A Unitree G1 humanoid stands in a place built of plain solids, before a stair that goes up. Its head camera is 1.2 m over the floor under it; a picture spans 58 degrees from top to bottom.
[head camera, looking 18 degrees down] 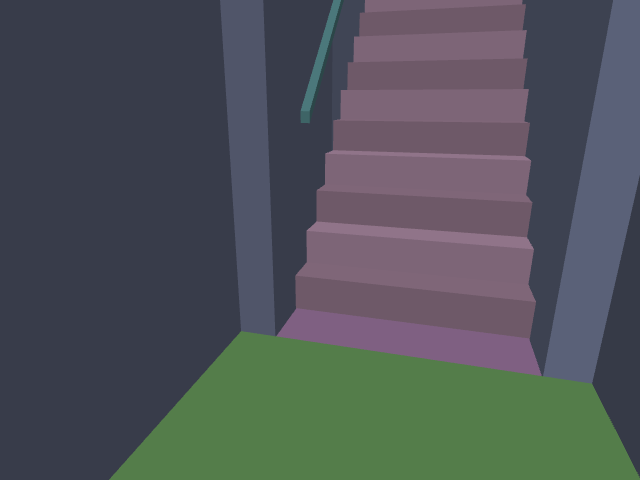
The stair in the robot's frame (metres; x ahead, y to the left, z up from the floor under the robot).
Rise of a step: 0.21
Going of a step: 0.22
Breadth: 1.30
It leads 16 degrees to the right of straight ahead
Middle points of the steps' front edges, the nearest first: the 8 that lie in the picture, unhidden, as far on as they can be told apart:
2.19 -0.48 0.21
2.41 -0.54 0.42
2.62 -0.60 0.63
2.84 -0.66 0.84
3.05 -0.72 1.06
3.27 -0.78 1.27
3.49 -0.84 1.48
3.70 -0.90 1.69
